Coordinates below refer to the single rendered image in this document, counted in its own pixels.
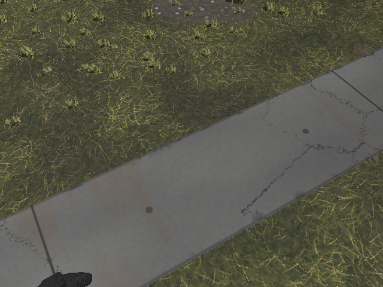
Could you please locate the robot left hand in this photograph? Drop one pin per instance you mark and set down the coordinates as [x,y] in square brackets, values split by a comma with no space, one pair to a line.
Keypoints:
[58,279]

